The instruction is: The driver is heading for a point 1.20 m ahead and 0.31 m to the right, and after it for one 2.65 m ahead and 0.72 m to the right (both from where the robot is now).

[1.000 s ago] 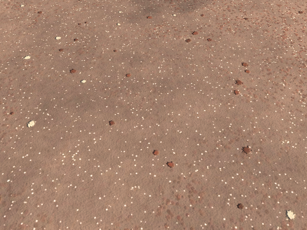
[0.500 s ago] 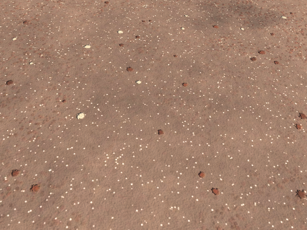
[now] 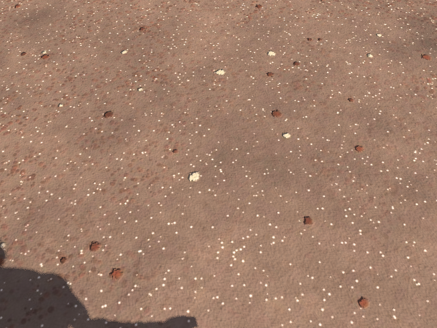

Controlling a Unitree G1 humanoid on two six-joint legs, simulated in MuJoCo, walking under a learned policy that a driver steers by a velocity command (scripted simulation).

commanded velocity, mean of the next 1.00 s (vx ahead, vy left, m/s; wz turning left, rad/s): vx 0.17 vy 0.00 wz -0.38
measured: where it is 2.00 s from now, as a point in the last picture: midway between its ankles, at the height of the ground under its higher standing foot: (316, 253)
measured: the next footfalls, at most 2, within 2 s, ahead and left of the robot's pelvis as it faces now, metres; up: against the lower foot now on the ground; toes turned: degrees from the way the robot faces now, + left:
left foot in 0.18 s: +0.06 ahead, +0.13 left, +0.00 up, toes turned -9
right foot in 0.64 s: +0.03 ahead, -0.13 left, +0.00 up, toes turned -24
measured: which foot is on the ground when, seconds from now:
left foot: up 0.00-0.16, down 0.18-0.62, up 0.64-1.00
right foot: down 0.00-0.20, up 0.22-0.62, down 0.64-1.00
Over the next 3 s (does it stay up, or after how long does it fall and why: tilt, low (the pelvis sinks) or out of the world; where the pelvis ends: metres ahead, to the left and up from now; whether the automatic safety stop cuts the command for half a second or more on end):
stays up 1.23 -0.24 0.01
